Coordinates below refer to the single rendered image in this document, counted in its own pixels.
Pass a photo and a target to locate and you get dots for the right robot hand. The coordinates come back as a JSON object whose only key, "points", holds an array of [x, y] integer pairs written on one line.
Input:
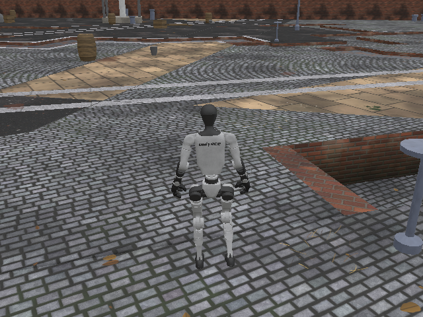
{"points": [[240, 184]]}

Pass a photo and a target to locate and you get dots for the robot right forearm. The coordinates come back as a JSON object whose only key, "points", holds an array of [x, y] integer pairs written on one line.
{"points": [[242, 173]]}

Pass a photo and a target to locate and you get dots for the robot right shin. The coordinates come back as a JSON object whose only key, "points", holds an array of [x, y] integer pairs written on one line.
{"points": [[228, 235]]}

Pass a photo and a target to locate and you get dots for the left robot hand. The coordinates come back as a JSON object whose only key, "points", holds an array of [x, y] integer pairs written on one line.
{"points": [[179, 188]]}

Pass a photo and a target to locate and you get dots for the robot right upper arm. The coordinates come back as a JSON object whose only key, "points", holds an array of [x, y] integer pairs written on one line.
{"points": [[234, 149]]}

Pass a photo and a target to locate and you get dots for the robot left forearm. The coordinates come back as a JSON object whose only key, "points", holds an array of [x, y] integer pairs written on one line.
{"points": [[178, 175]]}

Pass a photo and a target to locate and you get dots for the robot left upper arm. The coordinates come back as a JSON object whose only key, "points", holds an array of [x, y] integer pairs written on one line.
{"points": [[185, 152]]}

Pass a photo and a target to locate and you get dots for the left robot thigh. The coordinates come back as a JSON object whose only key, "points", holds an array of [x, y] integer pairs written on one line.
{"points": [[196, 200]]}

